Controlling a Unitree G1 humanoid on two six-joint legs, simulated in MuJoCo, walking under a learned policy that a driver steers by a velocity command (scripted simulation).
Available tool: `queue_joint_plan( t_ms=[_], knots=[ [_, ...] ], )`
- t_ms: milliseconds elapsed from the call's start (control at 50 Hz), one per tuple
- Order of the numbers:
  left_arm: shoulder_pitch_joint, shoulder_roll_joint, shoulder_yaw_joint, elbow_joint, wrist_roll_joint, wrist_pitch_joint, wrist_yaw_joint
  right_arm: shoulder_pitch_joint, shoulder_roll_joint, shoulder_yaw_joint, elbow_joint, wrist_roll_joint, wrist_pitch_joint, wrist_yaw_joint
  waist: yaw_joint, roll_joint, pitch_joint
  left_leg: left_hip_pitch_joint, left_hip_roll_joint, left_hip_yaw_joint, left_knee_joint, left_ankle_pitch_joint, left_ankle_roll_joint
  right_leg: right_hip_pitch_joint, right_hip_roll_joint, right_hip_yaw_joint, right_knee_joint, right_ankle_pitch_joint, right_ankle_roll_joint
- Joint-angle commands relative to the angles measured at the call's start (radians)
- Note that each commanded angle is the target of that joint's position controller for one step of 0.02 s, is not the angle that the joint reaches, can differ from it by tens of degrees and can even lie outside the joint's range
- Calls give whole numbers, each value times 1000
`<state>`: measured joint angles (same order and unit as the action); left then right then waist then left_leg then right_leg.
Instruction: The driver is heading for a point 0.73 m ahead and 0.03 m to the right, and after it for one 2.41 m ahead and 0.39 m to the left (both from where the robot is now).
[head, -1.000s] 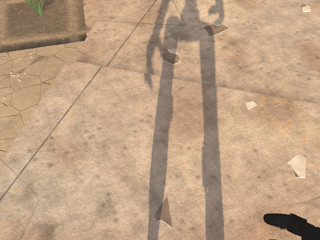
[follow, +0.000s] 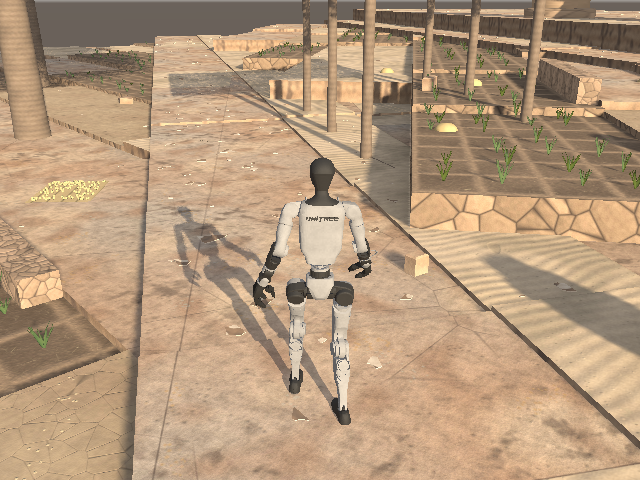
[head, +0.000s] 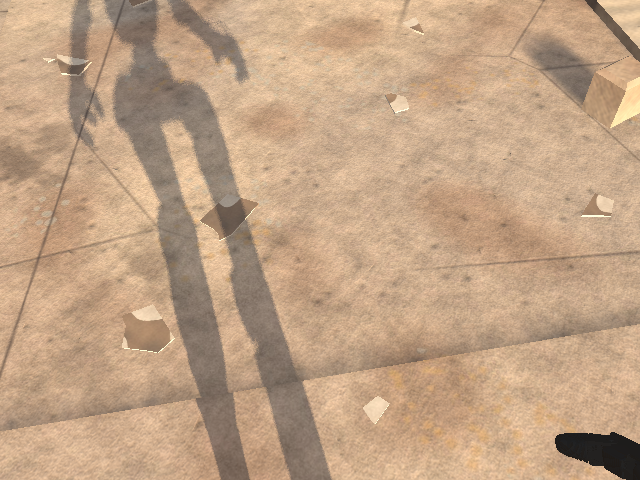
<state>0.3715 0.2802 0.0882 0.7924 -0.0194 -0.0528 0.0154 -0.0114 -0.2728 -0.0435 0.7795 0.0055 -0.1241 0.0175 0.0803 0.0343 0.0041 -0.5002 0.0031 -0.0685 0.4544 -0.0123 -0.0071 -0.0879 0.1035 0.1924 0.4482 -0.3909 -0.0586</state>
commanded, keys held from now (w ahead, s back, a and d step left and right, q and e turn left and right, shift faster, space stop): w+e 0.34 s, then w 0.24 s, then w+q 0.42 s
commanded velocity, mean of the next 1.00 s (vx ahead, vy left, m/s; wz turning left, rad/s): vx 0.50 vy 0.00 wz -0.20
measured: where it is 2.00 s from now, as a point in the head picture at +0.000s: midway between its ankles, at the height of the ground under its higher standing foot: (397, 260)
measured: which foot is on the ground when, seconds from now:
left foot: up 0.00-0.00, down 0.02-0.56, up 0.58-1.00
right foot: down 0.00-0.04, up 0.06-0.52, down 0.54-1.00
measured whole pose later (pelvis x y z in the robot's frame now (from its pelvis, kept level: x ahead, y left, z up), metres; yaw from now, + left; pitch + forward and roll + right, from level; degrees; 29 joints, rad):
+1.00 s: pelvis +0.51 -0.11 +0.00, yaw -8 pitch +2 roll -3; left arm 0.32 0.26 0.08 0.79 0.00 -0.09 0.01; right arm 0.13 -0.26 -0.05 0.79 0.02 -0.05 0.06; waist 0.05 0.05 0.01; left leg -0.65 0.08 -0.03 0.66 0.11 0.03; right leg 0.06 0.03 -0.20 0.27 -0.36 -0.01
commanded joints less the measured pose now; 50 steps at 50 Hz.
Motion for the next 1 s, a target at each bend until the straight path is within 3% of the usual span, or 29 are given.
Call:
queue_joint_plan(
  t_ms=[20, 40, 60, 80, 100, 120, 140, 200, 260, 340, 400, 460, 500, 520, 540, 560, 580, 600, 620, 640, 660, 700, 760, 840, 880, 940, 1000],
  knots=[
    [-55, 73, 6, -86, 8, -4, 4, 184, -186, -67, -23, -15, -32, -6, -161, -136, -156, 405, 89, -55, -8, -52, 82, -130, -160, 153, 204, 353, -76],
    [23, 17, -11, -111, 2, -11, 3, 337, -269, -88, -10, -32, -27, -15, -170, 60, -311, 771, 313, -360, -16, -136, 202, -410, -38, 20, 536, 127, -1],
    [98, 38, -18, -129, -17, -18, 4, 380, -261, -90, 18, -11, -10, -7, -142, 310, -364, 889, 442, -718, -120, -367, 290, -654, -29, -28, 761, -224, 25],
    [52, 136, 4, -112, -25, -14, 5, 327, -166, -66, -9, 2, -3, -7, -159, 168, -231, 785, 410, -643, -151, -506, 253, -736, -94, -3, 860, -159, 32],
    [-34, 157, 11, -127, -16, -6, 5, 280, -125, -54, -22, -1, 7, -11, -164, 81, -128, 655, 369, -484, -159, -462, 209, -739, -132, -42, 875, -76, 35],
    [-76, 142, 11, -140, -5, -2, 4, 233, -108, -46, -22, -8, 14, -11, -142, 39, -55, 523, 324, -371, -189, -359, 192, -706, -164, -59, 835, -11, 37],
    [-90, 127, 14, -148, 0, 2, 0, 205, -88, -39, -19, -15, 16, -12, -119, 53, -19, 443, 290, -290, -215, -284, 183, -674, -195, -59, 792, 32, 35],
    [-83, 71, 5, -168, -11, 18, -9, 203, -100, -46, 0, -13, 5, -12, -95, 73, 1, 358, 257, -129, -284, -140, 194, -625, -230, -89, 730, 91, 42],
    [-127, 60, -1, -201, -5, 22, -10, 221, -136, -59, 17, -12, 1, -14, -97, 36, 3, 389, 270, -28, -302, 3, 211, -671, -240, -87, 630, 192, 58],
    [-226, 41, -12, -228, -5, 13, -33, 236, -159, -62, 27, -7, 15, -19, -132, 29, 26, 422, 235, 123, -297, 80, 175, -631, -224, -144, 400, 385, 52],
    [-325, 15, -26, -262, -4, 7, -50, 308, -178, -63, 52, 6, 28, -15, -172, 15, 60, 456, 250, 153, -294, 72, 171, -586, -195, -192, 260, 392, 35],
    [-365, 34, -23, -291, -6, 3, -63, 342, -208, -69, 74, 25, 48, -11, -161, 31, 84, 545, 293, 156, -255, 171, 165, -567, -164, -218, 174, 276, -2],
    [-292, 80, -1, -282, 4, 3, -64, 334, -237, -74, 82, 32, 59, -15, -93, 65, 21, 581, 294, 188, -112, 495, 143, -413, -105, -258, 123, 202, -41],
    [-151, 117, 23, -241, 6, 4, -60, 323, -233, -69, 84, 32, 66, -19, -7, 57, -62, 543, 264, 231, 57, 610, 119, -204, -64, -284, 58, 269, -70],
    [3, 177, 52, -197, 6, 11, -46, 333, -196, -53, 77, 19, 62, -24, 60, 28, -158, 371, 225, 255, 277, 486, 81, 82, -94, -219, 84, 327, -100],
    [91, 297, 73, -184, 15, 13, -30, 395, -84, -13, 24, -17, 42, -13, 26, -213, -291, -57, 92, 254, 685, -145, 13, 470, -377, 250, 76, 272, -246],
    [108, 263, 55, -195, 12, 6, -34, 394, -102, -9, 39, 3, 12, -3, 33, -228, -450, -179, 2, 47, 879, -588, 8, 523, -512, 597, -87, 250, -336],
    [63, 194, 31, -185, 20, -2, -42, 304, -174, -33, 16, 48, 5, 4, 46, -149, -322, -268, 59, -1, 926, -535, 19, 433, -480, 423, -97, 287, -279],
    [9, 162, 21, -179, 18, -8, -43, 258, -158, -27, 3, 53, 4, 5, 18, -137, -196, -273, 98, 13, 877, -461, 29, 280, -435, 255, -99, 363, -240],
    [-53, 127, 11, -173, 16, -13, -45, 246, -148, -28, 12, 35, 10, -1, -20, -94, -124, -237, 134, 16, 802, -394, 26, 143, -390, 146, -123, 409, -207],
    [-98, 95, 1, -175, 20, -20, -47, 265, -149, -35, 23, 25, 26, -2, -56, -112, -84, -174, 157, 6, 755, -342, 23, 37, -356, 70, -162, 435, -188],
    [-133, 89, 4, -163, 27, -40, -46, 324, -111, -32, 45, 27, 59, -3, -99, -123, -66, -93, 160, -1, 726, -270, 8, -70, -346, 1, -242, 414, -189],
    [-131, 99, 10, -130, 40, -61, -34, 278, -90, -33, 31, 25, 79, -11, -101, -102, -2, -160, 145, -38, 634, -152, -14, -100, -344, -104, -307, 424, -180],
    [-116, 114, 16, -100, 38, -64, -16, 181, -62, -27, -1, 13, 65, 5, -72, -92, 29, -166, 112, -21, 371, 94, -9, -58, -312, -244, -320, 452, -130],
    [-95, 129, 22, -85, 37, -67, -9, 141, -54, -23, -13, 8, 59, 18, -52, -77, 39, -152, 106, 9, 326, 175, 2, -33, -336, -276, -311, 458, -128],
    [-60, 129, 28, -61, 23, -59, -7, 69, -56, -22, -50, 13, 57, 35, -19, -69, 82, -209, 94, 34, 231, 156, 28, 61, -356, -310, -265, 460, -114],
    [-49, 150, 41, -42, 11, -36, 8, 30, -63, -25, -92, 13, 52, 54, -18, -79, 93, -265, 93, 45, 170, 60, 59, 194, -402, -314, -190, 556, -88]
  ],
)
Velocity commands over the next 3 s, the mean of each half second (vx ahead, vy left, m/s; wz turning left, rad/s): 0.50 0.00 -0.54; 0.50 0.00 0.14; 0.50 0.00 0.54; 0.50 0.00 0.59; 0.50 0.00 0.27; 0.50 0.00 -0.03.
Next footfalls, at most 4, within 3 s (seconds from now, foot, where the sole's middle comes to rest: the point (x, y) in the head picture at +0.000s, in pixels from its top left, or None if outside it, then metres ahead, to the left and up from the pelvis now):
0.02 left None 0.18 0.13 -0.77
0.54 right None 0.40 -0.20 -0.77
1.08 left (377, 358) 0.75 -0.01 -0.77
1.54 right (460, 273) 1.03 -0.22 -0.81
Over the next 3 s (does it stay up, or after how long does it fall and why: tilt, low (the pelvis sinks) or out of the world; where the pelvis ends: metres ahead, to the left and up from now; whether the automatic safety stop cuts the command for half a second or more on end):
stays up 1.54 0.21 -0.03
